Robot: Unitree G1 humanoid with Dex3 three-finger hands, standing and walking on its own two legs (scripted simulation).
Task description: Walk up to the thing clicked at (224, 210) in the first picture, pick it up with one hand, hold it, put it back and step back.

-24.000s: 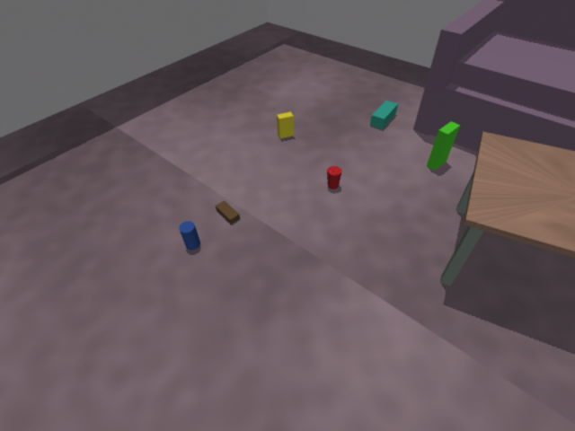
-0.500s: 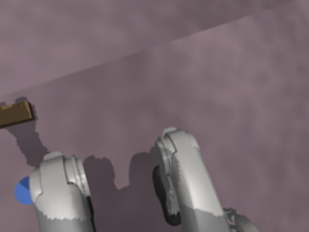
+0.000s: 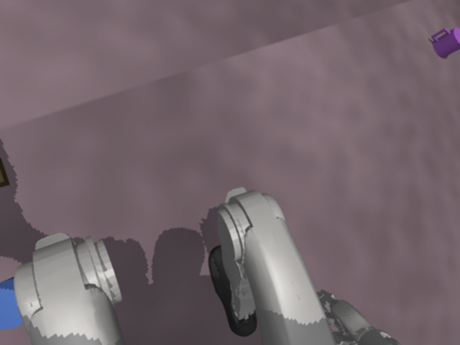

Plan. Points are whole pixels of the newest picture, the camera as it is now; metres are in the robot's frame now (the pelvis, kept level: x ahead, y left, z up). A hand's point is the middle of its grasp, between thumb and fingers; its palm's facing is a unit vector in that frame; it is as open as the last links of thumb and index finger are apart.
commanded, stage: rest palm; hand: left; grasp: from above
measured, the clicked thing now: out of the picture +0.43 +0.36 -0.28
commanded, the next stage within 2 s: close in 1.04 s
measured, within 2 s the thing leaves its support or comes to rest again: neither
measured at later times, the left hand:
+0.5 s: hand out of the picture +0.42 +0.35 -0.24, palm faces -0.44 -0.18 -0.88, open 14.4 cm
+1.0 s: hand out of the picture +0.42 +0.35 -0.25, palm faces -0.43 -0.16 -0.89, open 14.2 cm
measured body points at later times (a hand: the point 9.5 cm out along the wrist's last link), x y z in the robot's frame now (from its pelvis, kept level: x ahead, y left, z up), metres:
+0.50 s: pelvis +0.00 +0.01 -0.01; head +0.26 +0.14 +0.34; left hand +0.44 +0.36 -0.19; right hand +0.08 -0.26 -0.07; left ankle +0.07 +0.14 -0.26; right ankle +0.11 -0.14 -0.26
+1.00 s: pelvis +0.00 +0.01 -0.01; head +0.26 +0.15 +0.33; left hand +0.44 +0.36 -0.20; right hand +0.09 -0.25 -0.07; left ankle +0.07 +0.14 -0.26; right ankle +0.11 -0.14 -0.26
